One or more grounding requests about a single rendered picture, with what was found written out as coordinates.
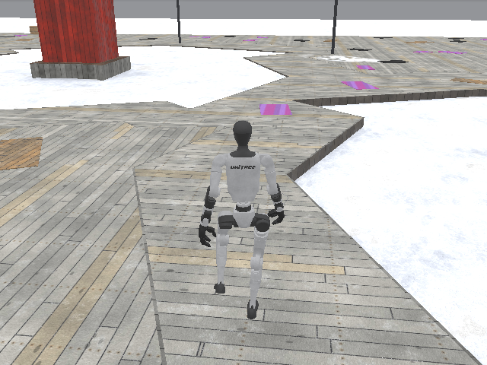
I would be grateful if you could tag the right robot hand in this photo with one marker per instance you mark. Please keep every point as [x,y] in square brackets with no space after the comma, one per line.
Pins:
[274,213]

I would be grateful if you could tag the left robot foot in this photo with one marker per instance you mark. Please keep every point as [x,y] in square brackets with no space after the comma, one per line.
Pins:
[220,288]

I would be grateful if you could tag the left robot hand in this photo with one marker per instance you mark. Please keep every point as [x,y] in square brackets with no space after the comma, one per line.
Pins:
[203,237]

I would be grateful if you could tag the right robot shin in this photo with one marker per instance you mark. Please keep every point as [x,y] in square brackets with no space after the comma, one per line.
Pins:
[255,280]

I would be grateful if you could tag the right robot forearm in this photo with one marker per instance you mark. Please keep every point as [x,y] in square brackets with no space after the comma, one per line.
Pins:
[277,200]

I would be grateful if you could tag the left robot forearm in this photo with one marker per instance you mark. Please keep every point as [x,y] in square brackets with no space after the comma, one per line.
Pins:
[208,209]

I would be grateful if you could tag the robot left upper arm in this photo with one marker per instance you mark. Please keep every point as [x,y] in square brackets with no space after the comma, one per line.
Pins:
[215,177]

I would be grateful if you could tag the robot right upper arm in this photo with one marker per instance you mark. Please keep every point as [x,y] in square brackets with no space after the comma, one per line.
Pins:
[266,161]

